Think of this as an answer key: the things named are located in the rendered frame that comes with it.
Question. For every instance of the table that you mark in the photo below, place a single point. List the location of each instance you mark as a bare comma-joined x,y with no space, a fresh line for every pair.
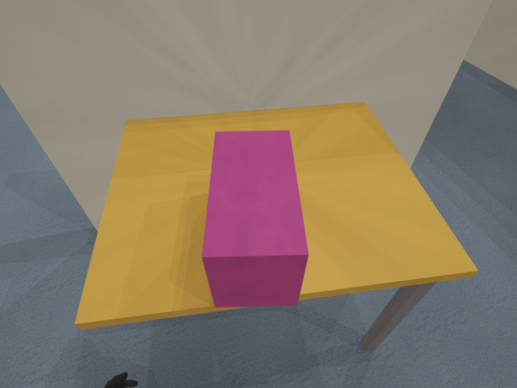
369,224

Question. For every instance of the robot left hand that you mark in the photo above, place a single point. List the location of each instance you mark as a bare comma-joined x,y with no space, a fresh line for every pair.
119,381

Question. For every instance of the carton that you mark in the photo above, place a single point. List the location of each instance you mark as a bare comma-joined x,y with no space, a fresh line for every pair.
255,250

